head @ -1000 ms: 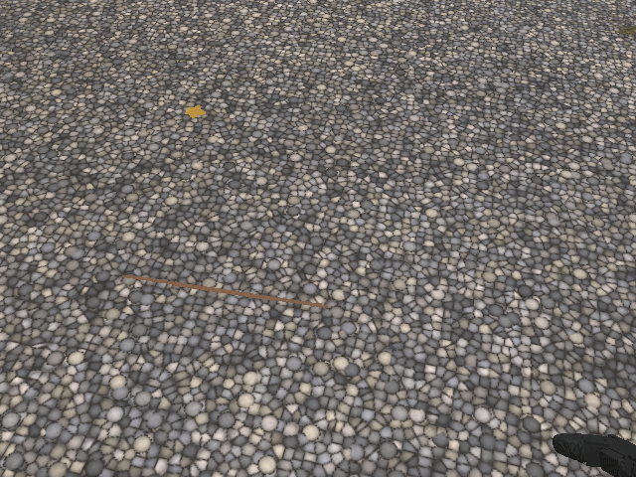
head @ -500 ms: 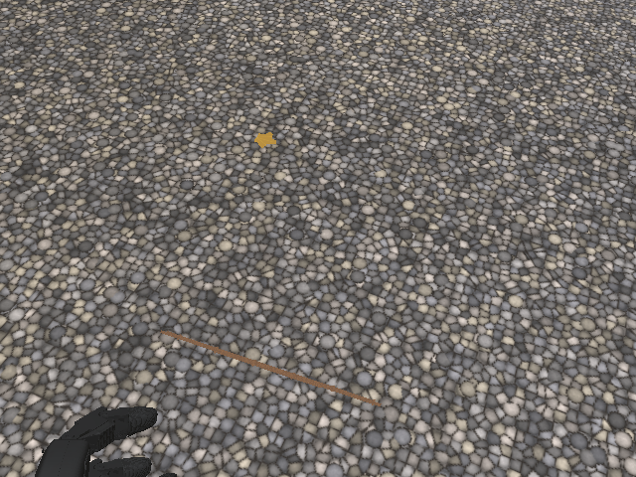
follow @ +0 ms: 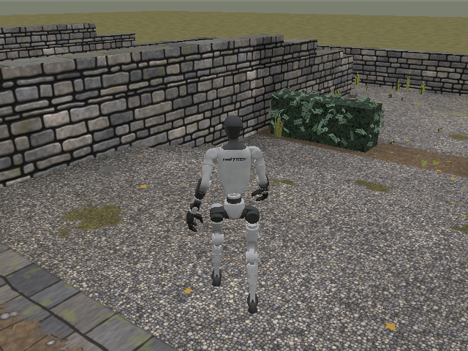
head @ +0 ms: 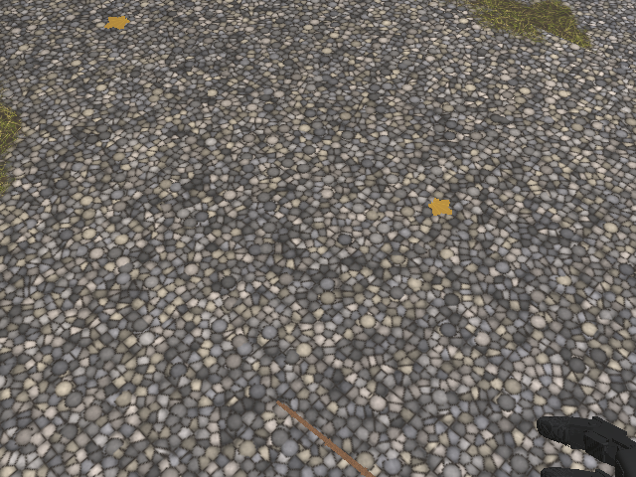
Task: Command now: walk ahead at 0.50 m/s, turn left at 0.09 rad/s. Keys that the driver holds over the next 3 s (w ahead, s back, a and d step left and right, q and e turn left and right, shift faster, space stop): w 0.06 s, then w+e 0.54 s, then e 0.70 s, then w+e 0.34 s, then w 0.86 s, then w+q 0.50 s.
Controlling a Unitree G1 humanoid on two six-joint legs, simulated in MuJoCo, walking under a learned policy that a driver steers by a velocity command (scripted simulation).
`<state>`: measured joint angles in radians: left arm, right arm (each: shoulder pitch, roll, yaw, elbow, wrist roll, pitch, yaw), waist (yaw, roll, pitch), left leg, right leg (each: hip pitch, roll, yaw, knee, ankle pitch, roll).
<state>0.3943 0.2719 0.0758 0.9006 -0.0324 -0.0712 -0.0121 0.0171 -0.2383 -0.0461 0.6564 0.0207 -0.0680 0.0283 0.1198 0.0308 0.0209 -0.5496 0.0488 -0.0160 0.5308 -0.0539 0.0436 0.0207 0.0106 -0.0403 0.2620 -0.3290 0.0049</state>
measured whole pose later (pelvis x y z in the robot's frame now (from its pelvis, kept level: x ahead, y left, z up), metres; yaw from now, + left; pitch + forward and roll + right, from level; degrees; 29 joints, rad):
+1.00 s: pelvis +0.49 -0.06 +0.00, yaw -29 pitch +3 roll +0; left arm 0.23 0.30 0.08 0.70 -0.02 0.03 0.03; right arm 0.05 -0.28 -0.04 0.72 -0.01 -0.06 -0.01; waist 0.05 0.02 0.03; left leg -0.54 -0.01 -0.11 0.60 -0.12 -0.07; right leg -0.25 0.14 0.17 0.51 -0.29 -0.07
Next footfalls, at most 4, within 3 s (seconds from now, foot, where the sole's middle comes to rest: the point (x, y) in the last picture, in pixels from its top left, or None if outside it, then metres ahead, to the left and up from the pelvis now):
0.04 left None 0.18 0.12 -0.77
0.58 right None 0.46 -0.14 -0.77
1.04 left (388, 374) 0.69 -0.04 -0.77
1.46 right None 0.46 -0.18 -0.77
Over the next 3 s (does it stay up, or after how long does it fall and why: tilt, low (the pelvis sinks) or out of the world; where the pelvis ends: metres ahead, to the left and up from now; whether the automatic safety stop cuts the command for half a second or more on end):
stays up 0.98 -0.74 -0.02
